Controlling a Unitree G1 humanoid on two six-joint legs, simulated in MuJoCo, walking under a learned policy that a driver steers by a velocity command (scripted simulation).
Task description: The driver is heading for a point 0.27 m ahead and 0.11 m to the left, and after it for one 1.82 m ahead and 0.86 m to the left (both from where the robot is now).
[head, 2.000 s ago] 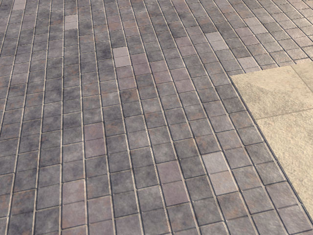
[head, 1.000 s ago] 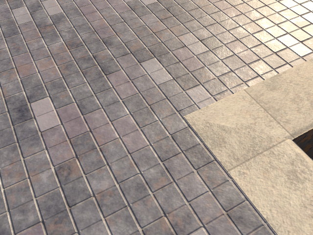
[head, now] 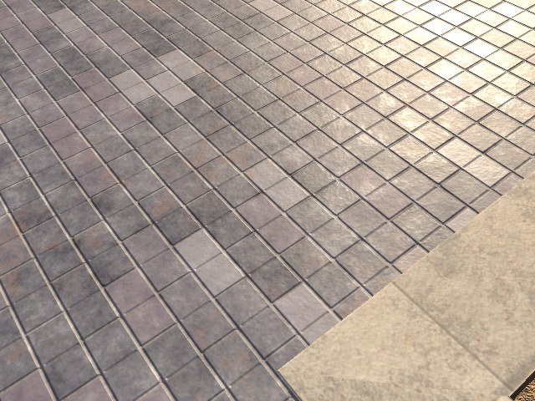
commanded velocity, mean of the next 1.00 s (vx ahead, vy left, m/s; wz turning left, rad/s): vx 0.50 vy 0.00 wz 0.56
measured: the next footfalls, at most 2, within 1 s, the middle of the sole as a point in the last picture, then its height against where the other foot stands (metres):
left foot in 0.30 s outside the picture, level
right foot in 0.84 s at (261, 346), level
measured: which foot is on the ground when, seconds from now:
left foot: up 0.00-0.28, down 0.30-0.84, up 0.86-1.00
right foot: down 0.00-0.32, up 0.34-0.82, down 0.84-1.00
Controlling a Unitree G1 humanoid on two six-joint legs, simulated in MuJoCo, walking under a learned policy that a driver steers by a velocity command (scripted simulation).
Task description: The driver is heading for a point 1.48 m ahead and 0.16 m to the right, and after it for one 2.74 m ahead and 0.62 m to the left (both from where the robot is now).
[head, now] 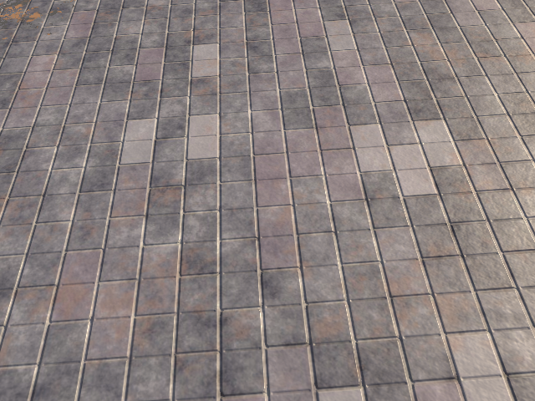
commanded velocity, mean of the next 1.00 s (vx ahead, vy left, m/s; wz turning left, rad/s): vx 0.50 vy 0.00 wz -0.13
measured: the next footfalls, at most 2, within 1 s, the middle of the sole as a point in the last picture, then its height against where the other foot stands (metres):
left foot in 0.36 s outside the picture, level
right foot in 0.90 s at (302, 351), level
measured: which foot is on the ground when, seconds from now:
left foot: up 0.00-0.34, down 0.36-0.92, up 0.94-1.00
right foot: down 0.00-0.36, up 0.38-0.88, down 0.90-1.00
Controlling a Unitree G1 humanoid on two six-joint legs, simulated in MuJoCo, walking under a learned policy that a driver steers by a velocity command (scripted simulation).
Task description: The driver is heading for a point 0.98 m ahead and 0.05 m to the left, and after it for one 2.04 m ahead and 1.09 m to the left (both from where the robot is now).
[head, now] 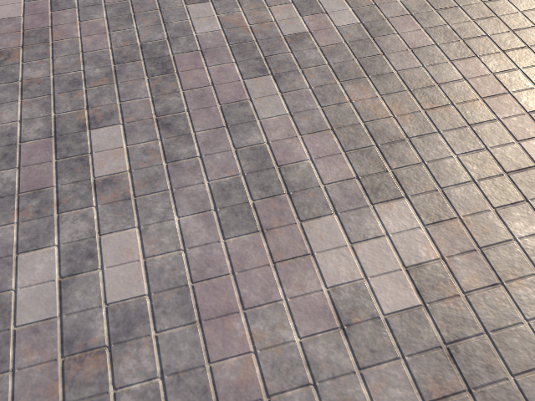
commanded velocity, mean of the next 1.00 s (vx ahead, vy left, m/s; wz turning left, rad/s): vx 0.50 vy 0.00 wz -0.02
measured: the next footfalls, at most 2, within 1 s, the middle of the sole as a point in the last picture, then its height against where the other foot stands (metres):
left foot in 0.42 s outside the picture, level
right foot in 0.94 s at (324, 318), level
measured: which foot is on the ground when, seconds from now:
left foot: up 0.00-0.40, down 0.42-0.96, up 0.98-1.00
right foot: down 0.00-0.42, up 0.44-0.92, down 0.94-1.00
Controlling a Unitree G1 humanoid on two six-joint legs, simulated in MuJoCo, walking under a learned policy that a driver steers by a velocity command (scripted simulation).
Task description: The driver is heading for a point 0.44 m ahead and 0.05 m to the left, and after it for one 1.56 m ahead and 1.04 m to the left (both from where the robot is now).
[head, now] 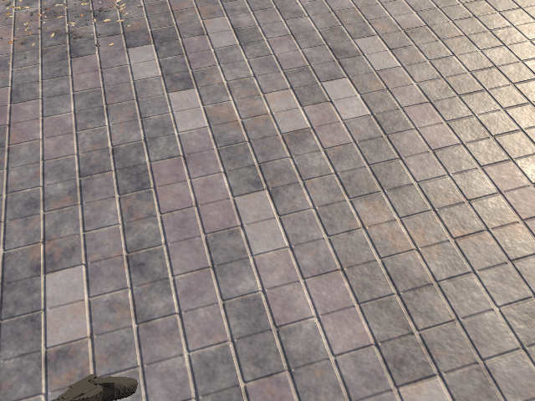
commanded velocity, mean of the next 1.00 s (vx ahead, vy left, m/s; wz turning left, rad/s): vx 0.50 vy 0.00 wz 0.57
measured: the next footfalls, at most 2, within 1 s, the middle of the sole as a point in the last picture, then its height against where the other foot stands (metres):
left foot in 0.46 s outside the picture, level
right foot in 1.00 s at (209, 315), level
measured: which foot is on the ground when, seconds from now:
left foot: up 0.00-0.44, down 0.46-1.00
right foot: down 0.00-0.46, up 0.48-0.98, down 1.00-1.00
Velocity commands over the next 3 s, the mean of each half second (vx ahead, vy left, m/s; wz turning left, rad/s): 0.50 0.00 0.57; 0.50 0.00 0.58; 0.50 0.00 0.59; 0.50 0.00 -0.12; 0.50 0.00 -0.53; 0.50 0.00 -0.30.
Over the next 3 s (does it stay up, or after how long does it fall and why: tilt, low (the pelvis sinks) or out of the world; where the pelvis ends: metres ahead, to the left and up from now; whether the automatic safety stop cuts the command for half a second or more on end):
stays up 1.29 0.85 0.01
